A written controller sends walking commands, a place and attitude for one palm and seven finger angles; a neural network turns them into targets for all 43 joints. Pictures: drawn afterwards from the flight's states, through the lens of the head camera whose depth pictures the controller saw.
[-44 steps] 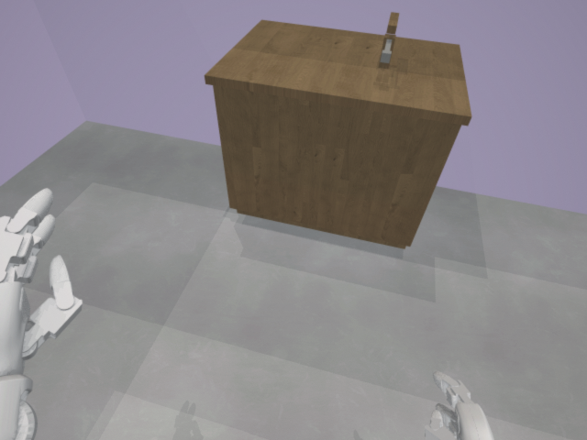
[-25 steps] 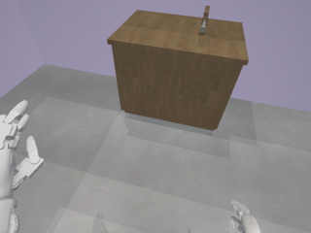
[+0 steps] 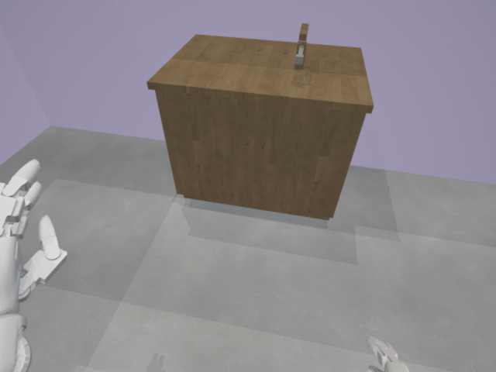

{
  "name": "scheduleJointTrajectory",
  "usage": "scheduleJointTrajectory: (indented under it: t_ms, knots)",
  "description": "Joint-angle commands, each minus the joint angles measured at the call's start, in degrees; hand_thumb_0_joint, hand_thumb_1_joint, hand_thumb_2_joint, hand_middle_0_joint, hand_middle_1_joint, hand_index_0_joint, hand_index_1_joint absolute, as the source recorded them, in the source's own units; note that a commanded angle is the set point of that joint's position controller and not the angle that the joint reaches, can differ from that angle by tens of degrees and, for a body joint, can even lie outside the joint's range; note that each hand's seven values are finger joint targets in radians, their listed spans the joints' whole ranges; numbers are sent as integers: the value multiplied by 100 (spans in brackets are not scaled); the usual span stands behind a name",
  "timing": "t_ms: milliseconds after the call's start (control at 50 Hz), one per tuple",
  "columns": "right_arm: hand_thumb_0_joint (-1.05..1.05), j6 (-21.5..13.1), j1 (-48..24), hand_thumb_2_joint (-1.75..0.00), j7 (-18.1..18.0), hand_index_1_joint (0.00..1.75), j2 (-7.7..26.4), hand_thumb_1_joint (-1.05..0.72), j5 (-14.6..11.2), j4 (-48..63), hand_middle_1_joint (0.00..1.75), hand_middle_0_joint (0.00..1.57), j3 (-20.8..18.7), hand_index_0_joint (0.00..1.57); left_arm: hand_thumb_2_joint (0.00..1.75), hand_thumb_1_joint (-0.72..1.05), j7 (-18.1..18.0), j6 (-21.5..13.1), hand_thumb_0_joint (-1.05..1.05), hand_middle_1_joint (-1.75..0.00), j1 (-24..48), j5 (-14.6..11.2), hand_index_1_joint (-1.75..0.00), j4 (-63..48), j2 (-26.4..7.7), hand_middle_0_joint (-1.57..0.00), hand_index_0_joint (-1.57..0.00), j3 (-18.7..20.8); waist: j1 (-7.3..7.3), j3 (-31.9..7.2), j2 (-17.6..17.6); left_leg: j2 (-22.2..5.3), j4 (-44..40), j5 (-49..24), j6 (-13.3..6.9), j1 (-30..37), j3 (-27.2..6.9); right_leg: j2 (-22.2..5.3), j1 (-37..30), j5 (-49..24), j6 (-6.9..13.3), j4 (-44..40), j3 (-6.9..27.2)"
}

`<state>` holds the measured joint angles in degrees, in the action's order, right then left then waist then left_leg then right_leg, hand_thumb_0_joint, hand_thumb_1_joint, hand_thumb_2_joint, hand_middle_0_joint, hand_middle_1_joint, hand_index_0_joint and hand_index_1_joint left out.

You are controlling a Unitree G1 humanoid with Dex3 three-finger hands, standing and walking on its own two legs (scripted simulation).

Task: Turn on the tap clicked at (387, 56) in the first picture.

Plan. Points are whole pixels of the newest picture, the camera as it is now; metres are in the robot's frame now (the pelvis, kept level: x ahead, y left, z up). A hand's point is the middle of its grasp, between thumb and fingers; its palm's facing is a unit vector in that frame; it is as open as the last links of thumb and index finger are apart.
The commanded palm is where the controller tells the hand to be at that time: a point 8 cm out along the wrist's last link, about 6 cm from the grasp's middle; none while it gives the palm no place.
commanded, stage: walk to a spot facing it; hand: left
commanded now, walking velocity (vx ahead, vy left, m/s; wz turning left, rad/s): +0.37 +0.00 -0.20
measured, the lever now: (299, 59) +1.13 -0.13 +0.07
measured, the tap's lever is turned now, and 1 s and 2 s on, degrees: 0 0 0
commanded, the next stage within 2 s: turn to face it in 0.70 s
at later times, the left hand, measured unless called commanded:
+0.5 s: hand (142, 146) +0.40 +0.20 +0.19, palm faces +0.24 -0.86 -0.46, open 7.5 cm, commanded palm +0.35 +0.25 +0.19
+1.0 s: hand (187, 103) +0.54 +0.15 +0.20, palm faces +0.27 -0.85 -0.45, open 7.4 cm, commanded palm +0.51 +0.19 +0.19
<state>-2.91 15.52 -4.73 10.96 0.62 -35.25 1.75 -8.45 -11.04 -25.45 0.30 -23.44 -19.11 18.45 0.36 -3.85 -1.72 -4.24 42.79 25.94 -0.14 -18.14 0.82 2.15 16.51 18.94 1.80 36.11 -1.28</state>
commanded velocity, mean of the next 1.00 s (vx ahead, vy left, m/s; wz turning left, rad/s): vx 0.25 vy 0.00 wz -0.19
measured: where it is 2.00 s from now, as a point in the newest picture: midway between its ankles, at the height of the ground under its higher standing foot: outside the picture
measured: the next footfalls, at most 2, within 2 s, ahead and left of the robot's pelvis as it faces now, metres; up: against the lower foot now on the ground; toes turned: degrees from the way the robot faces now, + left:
left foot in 0.22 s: +0.14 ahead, +0.14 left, +0.00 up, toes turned +5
right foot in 0.60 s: +0.30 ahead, -0.14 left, +0.00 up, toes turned -20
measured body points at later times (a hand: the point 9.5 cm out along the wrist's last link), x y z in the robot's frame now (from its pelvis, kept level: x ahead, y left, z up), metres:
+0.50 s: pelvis +0.15 +0.00 +0.02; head +0.16 +0.00 +0.46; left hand +0.38 +0.24 +0.22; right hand +0.27 -0.22 -0.08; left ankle +0.10 +0.14 -0.72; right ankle +0.20 -0.12 -0.68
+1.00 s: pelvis +0.29 -0.05 +0.01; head +0.30 -0.05 +0.46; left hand +0.51 +0.19 +0.22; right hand +0.41 -0.34 -0.07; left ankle +0.39 +0.06 -0.72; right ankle +0.26 -0.13 -0.72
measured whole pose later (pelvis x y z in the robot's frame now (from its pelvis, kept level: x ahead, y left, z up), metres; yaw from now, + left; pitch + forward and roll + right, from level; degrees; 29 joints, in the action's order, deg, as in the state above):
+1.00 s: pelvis +0.29 -0.05 +0.01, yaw -12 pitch -1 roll +0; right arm -1.6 11.5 -4.3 14.8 0.5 -33.1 -1.8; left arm -9.1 -13.8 -29.8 -1.4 -32.1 -22.5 23.4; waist -1.2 2.4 -0.3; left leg -6.0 34.1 9.9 1.0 -21.9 7.7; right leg -0.5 12.8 19.0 2.9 32.6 -8.3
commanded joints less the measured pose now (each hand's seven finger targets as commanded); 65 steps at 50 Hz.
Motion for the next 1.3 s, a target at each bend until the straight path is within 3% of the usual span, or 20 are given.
scheduleJointTrajectory:
  t_ms: [0, 60, 160, 180, 220, 260, 380, 500, 540, 560, 580, 600, 640, 740, 940, 980, 1020, 1060, 1160, 1280]
  knots:
    - [0, -325, -976, -90, 25, 30, 790, -90, -47, 904, 30, 20, -341, 20, 90, 90, -156, -399, 0, -30, 951, -7, -30, -1126, -1151, -20, -20, 544, -50, 708, 1039, 28, 1940, 403, 73, -2686, -122, -2258, -1187, 1110, 1593, -2458, 3833]
    - [0, -228, -874, -90, 45, 30, 628, -90, -2, 853, 30, 20, -235, 20, 90, 90, -175, -568, 0, -30, 534, -11, -30, -1422, -1346, -20, -20, 848, -80, 170, 668, -195, 807, -28, 33, -1768, -4, -1722, -1190, -1252, 1286, -1727, 2108]
    - [0, -250, -797, -90, -6, 30, 613, -90, 15, 1001, 30, 20, -314, 20, 90, 90, -170, -583, 0, -30, 266, -166, -30, -1852, -1137, -20, -20, 833, -20, -436, 423, 245, -1526, -1626, 17, 831, 895, -851, -546, -1308, 589, -791, 821]
    - [0, -291, -668, -90, -49, 30, 721, -90, -12, 1005, 30, 20, -395, 20, 90, 90, -175, -624, 0, -30, 303, -178, -30, -2039, -1131, -20, -20, 831, 82, -652, -71, -4, -1810, -1690, -123, 1745, 541, -652, -62, -1410, 367, 154, 644]
    - [0, -290, -693, -90, -32, 30, 843, -90, -10, 1087, 30, 20, -443, 20, 90, 90, -211, -693, 0, -30, 173, -181, -30, -2286, -1035, -20, -20, 727, 92, -739, -1697, -2067, -2447, -1728, -1061, 2892, -2324, -41, 1943, 1471, -118, 2504, -32]
    - [0, -338, -797, -90, 0, 30, 688, -90, 53, 912, 30, 20, -338, 20, 90, 90, -172, -612, 0, -30, 360, -110, -30, -1898, -1243, -20, -20, 827, 150, -53, -1231, -2248, -2799, -1033, -1330, 1913, -2474, -525, 2368, 1170, -116, 3330, 303]
    - [0, -407, -633, -90, 72, 30, 720, -90, -27, 808, 30, 20, -402, 20, 90, 90, -87, -410, 0, -30, 133, -31, -30, -1768, -956, -20, -20, 658, 31, 290, -1053, -1514, -2638, -2295, -755, 1313, 54, -713, 1882, 90, -241, 1923, -473]
    - [0, -358, -796, -90, 15, 30, 664, -90, -4, 919, 30, 20, -376, 20, 90, 90, -26, -332, 0, -30, 138, -119, -30, -1365, -1197, -20, -20, 987, -5, 94, -1002, -1388, -1699, -3174, -533, 1036, 995, -209, 195, -551, -177, -105, -1288]
    - [0, -311, -805, -90, 37, 30, 616, -90, -61, 872, 30, 20, -384, 20, 90, 90, -15, -270, 0, -30, 176, -93, -30, -1305, -1266, -20, -20, 1007, -151, -369, -286, -1071, -27, -2986, -390, 483, 1165, -150, -1237, -841, -71, -594, -1148]
    - [0, -285, -752, -90, 81, 30, 518, -90, -106, 880, 30, 20, -403, 20, 90, 90, -35, -253, 0, -30, 309, -31, -30, -1424, -1370, -20, -20, 1021, -141, -717, 805, -631, 1590, -2251, -249, -341, 1306, -981, -1980, -1089, 332, -810, 153]
    - [0, -291, -923, -90, 102, 30, 450, -90, -91, 1015, 30, 20, -391, 20, 90, 90, -77, -276, 0, -30, 315, -44, -30, -1497, -1643, -20, -20, 1307, -147, -897, 2037, 198, 3140, 423, -58, -1916, 924, -2211, -2653, -2411, 1020, -1274, 2774]
    - [0, -271, -983, -90, 135, 30, 542, -90, -55, 998, 30, 20, -374, 20, 90, 90, -75, -298, 0, -30, 113, -122, -30, -1386, -1524, -20, -20, 1340, -135, -768, 1516, 43, 3720, 644, -43, -2132, 29, -2617, -2312, -2299, 1104, -1546, 3204]
    - [0, -254, -880, -90, 249, 30, 605, -90, -65, 801, 30, 20, -408, 20, 90, 90, -52, -430, 0, -30, 87, -147, -30, -1744, -1583, -20, -20, 1320, -74, -599, 847, -266, 3923, 47, 52, -2241, -278, -2612, -1853, -893, 1104, -1684, 2710]
    - [0, -23, -1070, -90, 189, 30, 601, -90, -48, 733, 30, 20, -410, 20, 90, 90, -120, -610, 0, -30, -183, -137, -30, -2192, -1523, -20, -20, 1379, 55, -178, 421, -465, 2927, -799, 206, -1926, -122, -2161, -586, -1450, 818, -1910, 613]
    - [0, -177, -714, -90, -5, 30, 617, -90, -22, 992, 30, 20, -434, 20, 90, 90, -196, -468, 0, -30, 255, -198, -30, -1618, -1146, -20, -20, 884, -6, -343, 690, 6, -1187, -1917, 147, 476, 907, -1355, -490, -2592, 402, -974, 328]
    - [0, -167, -664, -90, -63, 30, 737, -90, -50, 1038, 30, 20, -495, 20, 90, 90, -174, -511, 0, -30, 771, -159, -30, -1586, -1167, -20, -20, 751, 27, -248, 316, -367, -1647, -2293, 11, 1129, 554, -1116, -12, -2053, 120, -503, 397]
    - [0, -201, -697, -90, -31, 30, 860, -90, -104, 1092, 30, 20, -501, 20, 90, 90, -122, -535, 0, -30, 1101, -177, -30, -1628, -1136, -20, -20, 663, -67, -231, -851, -1752, -2001, -3731, -623, 1688, -1033, -434, 1035, 603, -250, 705, 42]
    - [0, -240, -791, -90, 43, 30, 683, -90, 75, 1091, 30, 20, -389, 20, 90, 90, -73, -582, 0, -30, 972, -144, -30, -1555, -1181, -20, -20, 638, -103, -154, -1422, -2370, -2441, -3706, -1024, 1342, -1541, -455, 1256, 1583, -299, 2227, 129]
    - [0, -408, -747, -90, 350, 30, 773, -90, -40, 1186, 30, 20, -485, 20, 90, 90, -55, -501, 0, -30, 579, -203, -30, -2378, -1100, -20, -20, 696, -123, -355, -1503, -1752, -2050, -3451, -558, 979, 247, -471, 633, 586, -354, 1322, -290]
    - [0, -484, -595, -90, 394, 30, 726, -90, -116, 1215, 30, 20, -491, 20, 90, 90, -49, -415, 0, -30, -40, -334, -30, -1815, -1156, -20, -20, 1106, -76, -387, -1266, -1615, -1455, -2849, -178, 776, 758, -203, -132, -107, -413, -293, -755]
